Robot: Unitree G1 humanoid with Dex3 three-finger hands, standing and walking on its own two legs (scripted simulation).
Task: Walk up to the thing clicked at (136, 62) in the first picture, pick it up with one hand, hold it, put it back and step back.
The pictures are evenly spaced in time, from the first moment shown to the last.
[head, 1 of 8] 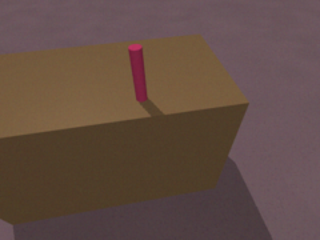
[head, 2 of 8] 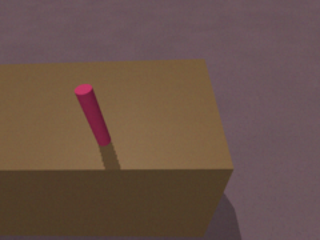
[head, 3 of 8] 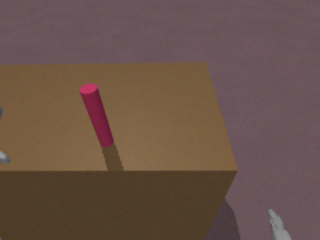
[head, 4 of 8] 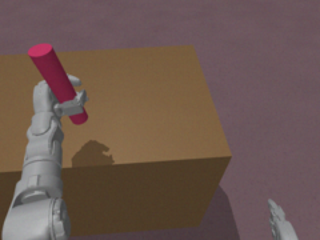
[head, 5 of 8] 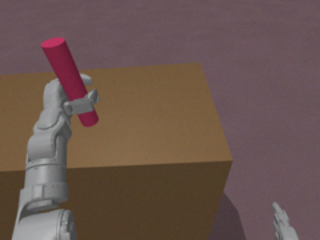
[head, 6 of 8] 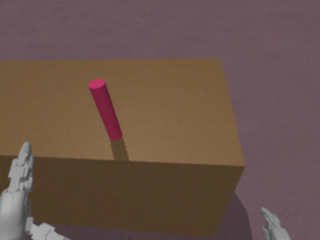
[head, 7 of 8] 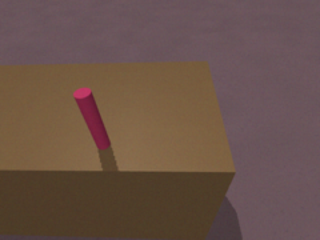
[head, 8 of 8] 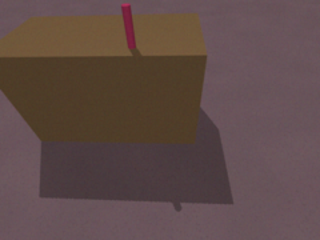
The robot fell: no
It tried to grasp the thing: yes
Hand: left
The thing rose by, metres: 0.23
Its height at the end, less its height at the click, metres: +0.00
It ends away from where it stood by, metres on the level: 0.01
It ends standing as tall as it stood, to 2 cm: yes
